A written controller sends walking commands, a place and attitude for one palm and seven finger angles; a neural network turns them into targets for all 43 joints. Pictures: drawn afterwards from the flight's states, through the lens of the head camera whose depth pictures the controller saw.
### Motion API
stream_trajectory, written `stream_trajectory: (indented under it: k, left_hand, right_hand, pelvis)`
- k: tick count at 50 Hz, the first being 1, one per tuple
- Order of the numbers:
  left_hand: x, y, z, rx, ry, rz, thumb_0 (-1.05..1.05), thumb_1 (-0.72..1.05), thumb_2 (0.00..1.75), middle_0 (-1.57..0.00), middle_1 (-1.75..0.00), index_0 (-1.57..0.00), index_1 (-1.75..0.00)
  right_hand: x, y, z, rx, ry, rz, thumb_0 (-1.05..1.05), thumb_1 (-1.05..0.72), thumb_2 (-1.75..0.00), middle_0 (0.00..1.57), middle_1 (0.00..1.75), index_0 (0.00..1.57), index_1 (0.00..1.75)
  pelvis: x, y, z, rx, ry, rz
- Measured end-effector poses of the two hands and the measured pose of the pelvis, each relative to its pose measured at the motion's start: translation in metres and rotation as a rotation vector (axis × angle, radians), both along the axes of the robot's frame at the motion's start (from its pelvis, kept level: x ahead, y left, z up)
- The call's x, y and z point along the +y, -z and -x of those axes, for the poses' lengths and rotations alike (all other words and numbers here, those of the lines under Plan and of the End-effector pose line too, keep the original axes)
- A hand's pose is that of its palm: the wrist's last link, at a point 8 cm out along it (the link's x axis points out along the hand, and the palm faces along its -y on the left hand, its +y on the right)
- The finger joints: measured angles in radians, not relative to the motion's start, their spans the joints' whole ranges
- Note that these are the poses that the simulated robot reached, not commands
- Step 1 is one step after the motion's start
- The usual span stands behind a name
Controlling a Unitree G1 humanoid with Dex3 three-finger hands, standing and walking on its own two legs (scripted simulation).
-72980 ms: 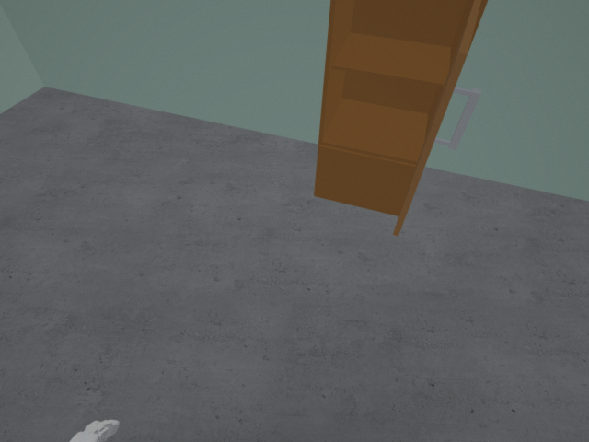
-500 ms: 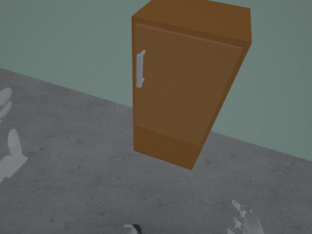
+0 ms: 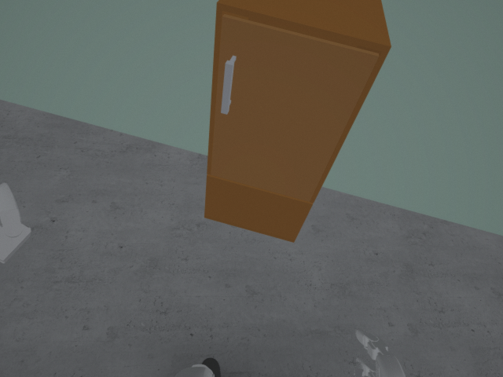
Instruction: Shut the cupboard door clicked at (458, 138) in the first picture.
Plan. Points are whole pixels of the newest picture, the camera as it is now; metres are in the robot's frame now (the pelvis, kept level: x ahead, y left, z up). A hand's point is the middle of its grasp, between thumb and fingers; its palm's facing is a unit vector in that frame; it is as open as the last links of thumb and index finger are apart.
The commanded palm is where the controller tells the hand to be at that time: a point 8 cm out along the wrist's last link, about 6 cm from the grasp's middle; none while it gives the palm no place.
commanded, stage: stop stepping back and stand still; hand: left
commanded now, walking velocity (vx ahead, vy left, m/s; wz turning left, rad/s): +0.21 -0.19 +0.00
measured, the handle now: (229, 85) +0.86 +0.10 +0.00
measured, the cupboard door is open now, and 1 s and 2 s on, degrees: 0 0 0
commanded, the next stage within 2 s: let the arm hang, fingers relaxed in 1.08 s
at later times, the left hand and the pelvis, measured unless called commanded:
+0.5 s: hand out of the picture +0.13 +0.30 +0.17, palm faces +0.31 -0.81 -0.49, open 7.4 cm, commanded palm +0.08 +0.36 +0.18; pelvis -0.08 +0.07 -0.01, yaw -4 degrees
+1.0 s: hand out of the picture +0.17 +0.34 +0.17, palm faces +0.36 -0.80 -0.48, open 7.4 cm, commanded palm +0.11 +0.38 +0.18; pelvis -0.04 +0.09 +0.00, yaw -4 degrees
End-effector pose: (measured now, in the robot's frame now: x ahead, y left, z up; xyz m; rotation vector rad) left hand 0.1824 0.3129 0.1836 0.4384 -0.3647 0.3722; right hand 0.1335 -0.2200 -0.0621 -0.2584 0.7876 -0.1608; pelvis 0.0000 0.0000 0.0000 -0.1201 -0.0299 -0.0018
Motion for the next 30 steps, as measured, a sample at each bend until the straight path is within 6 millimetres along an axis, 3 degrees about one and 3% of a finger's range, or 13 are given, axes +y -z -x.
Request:
stream_trajectory:
  k: [4,7,11,15,19,25,30]
  left_hand:
    - [-0.005,-0.019,0.035,0.061,0.062,-0.046,0.02,0.89,0.89,-0.21,-0.3,-0.21,-0.3]
    - [-0.006,-0.024,0.062,0.018,0.093,-0.173,0.02,0.89,0.89,-0.21,-0.3,-0.21,-0.3]
    - [0.023,-0.022,0.061,-0.081,0.037,-0.109,0.01,0.88,0.89,-0.21,-0.3,-0.22,-0.3]
    - [0.052,0.004,0.052,-0.052,-0.024,0.006,0.01,0.88,0.89,-0.21,-0.3,-0.22,-0.3]
    - [0.051,0.011,0.058,0.062,0.018,-0.012,0.02,0.89,0.9,-0.21,-0.3,-0.21,-0.3]
    - [0.032,-0.01,0.085,0.098,0.079,-0.142,0.02,0.89,0.89,-0.21,-0.3,-0.21,-0.3]
    - [0.053,-0.014,0.089,0.064,-0.017,-0.124,0.01,0.88,0.89,-0.21,-0.3,-0.22,-0.3]
  right_hand:
    - [0.013,-0.011,0.027,-0.018,0.01,-0.032,0.02,-0.9,-0.9,0.21,0.3,0.2,0.3]
    - [0.013,0.006,0.039,-0.031,-0.004,-0.014,0.01,-0.9,-0.9,0.21,0.3,0.2,0.3]
    - [0.019,0.019,0.062,0.015,0.048,0.01,0.01,-0.9,-0.9,0.21,0.3,0.2,0.3]
    - [0.029,0.029,0.08,-0.013,0.115,0.031,0.01,-0.9,-0.9,0.21,0.3,0.2,0.3]
    - [0.05,0.024,0.101,-0.002,0.126,-0.013,0.02,-0.91,-0.9,0.2,0.3,0.2,0.3]
    - [0.063,0.031,0.116,0.047,0.089,-0.071,0.01,-0.9,-0.9,0.21,0.3,0.2,0.3]
    - [0.059,0.038,0.116,0.101,0.09,-0.053,0.01,-0.9,-0.9,0.21,0.3,0.2,0.3]
  pelvis:
    - [0.011,-0.011,0.017,0.028,0.001,-0.01]
    - [0.022,0.01,0.038,0.046,0.093,-0.107]
    - [0.041,0.013,0.05,0.008,0.072,-0.086]
    - [0.063,0.024,0.058,-0.002,0.036,-0.086]
    - [0.066,0.014,0.07,-0.007,0.06,-0.101]
    - [0.066,0.009,0.079,0.022,0.07,-0.094]
    - [0.074,0.006,0.074,0.013,0.062,-0.104]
